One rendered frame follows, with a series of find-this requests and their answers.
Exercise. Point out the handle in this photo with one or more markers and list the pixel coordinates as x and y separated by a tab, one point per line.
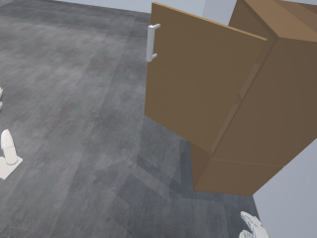
150	42

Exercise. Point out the cupboard door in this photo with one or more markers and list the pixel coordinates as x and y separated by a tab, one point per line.
198	73

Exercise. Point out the right robot hand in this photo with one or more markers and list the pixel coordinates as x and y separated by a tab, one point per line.
255	225

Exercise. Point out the left robot hand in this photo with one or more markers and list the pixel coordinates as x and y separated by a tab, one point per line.
11	160

